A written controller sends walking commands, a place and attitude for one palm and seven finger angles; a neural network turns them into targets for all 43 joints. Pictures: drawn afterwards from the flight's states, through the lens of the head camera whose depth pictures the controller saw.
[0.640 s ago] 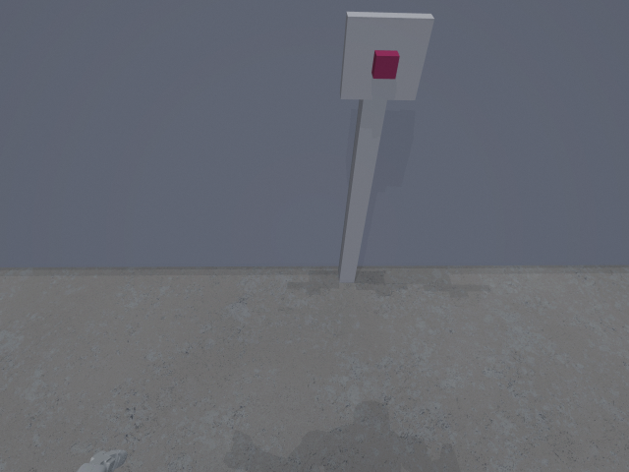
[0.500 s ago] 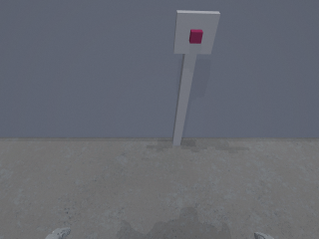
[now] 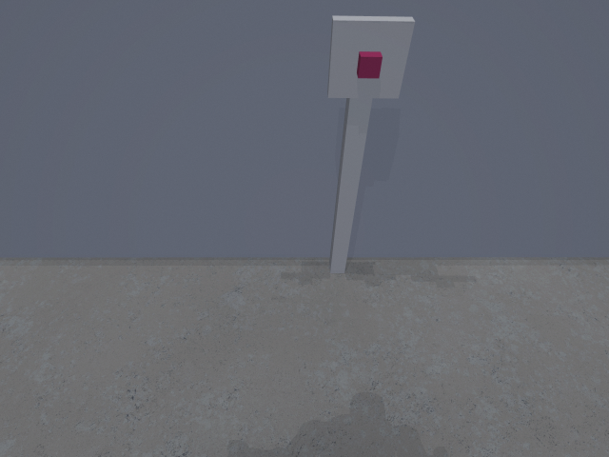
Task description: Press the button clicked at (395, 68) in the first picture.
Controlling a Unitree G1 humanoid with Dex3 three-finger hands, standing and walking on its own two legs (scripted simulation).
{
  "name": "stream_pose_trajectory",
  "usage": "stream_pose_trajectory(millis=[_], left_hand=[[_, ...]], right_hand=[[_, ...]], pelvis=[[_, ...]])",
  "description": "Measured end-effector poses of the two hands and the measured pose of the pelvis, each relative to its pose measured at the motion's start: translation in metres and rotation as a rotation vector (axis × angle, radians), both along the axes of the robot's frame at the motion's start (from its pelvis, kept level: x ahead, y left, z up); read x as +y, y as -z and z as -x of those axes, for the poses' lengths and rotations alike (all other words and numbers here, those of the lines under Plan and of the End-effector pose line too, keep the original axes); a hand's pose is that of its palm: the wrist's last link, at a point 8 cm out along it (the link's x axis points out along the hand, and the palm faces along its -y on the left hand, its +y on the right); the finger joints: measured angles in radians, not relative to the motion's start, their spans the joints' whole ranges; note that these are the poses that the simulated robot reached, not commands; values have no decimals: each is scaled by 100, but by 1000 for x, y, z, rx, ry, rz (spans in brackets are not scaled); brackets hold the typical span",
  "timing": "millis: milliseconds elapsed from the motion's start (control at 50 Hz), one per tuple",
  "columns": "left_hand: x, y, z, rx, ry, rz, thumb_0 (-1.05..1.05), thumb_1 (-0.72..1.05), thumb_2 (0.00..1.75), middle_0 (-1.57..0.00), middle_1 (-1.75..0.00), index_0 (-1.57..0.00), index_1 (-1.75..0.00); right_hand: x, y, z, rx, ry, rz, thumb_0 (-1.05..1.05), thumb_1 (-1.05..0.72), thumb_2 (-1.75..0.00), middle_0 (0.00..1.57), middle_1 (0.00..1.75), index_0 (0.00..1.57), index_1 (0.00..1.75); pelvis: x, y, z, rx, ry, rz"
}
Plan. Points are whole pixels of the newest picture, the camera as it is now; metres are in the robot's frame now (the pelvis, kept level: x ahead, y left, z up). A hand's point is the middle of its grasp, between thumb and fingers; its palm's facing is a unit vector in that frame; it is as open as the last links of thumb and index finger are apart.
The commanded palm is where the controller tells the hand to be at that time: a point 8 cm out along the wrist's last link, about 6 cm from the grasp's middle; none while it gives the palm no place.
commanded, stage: stand and wait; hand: left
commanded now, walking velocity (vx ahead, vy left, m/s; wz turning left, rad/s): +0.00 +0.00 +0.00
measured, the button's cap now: (369, 64) +0.92 -0.09 +0.11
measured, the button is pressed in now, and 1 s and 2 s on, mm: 0 0 0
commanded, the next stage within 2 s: look at it before walking up in 0.38 s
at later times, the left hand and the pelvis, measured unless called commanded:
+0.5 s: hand out of the picture +0.07 +0.23 -0.15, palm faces -0.03 -0.94 -0.33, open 7.4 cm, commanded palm none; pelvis -0.01 -0.02 +0.00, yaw +0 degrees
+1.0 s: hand out of the picture +0.08 +0.23 -0.15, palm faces -0.02 -0.94 -0.34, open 7.4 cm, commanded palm none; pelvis +0.00 -0.02 +0.00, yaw +0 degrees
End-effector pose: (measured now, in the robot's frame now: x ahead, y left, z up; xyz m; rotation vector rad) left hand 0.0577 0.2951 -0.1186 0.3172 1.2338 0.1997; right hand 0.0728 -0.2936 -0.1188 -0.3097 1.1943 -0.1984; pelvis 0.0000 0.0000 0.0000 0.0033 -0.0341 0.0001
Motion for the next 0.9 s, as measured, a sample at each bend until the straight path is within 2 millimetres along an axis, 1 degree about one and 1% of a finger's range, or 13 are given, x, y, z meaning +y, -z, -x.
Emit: stream_pose_trajectory(millis=[200,500,660,900], left_hand=[[-10,-3,-3,-20,10,1,1,90,90,-21,-30,-20,-30],[-23,-3,-6,-24,16,11,1,90,90,-21,-30,-20,-30],[-25,-2,-5,-13,13,13,1,90,90,-21,-30,-20,-30],[-25,-2,-10,-16,10,9,1,90,90,-21,-30,-20,-30]], right_hand=[[-7,2,12,12,8,-9,1,-90,-90,20,30,20,30],[-15,3,18,28,12,-13,1,-90,-90,20,30,20,30],[-18,2,15,33,12,-9,1,-90,-90,20,30,20,30],[-19,0,4,17,6,-7,1,-90,-90,20,30,20,30]], pelvis=[[-8,-1,6,-2,1,-2],[-17,-2,8,7,2,-2],[-20,-2,5,9,3,-1],[-21,-3,0,9,4,0]])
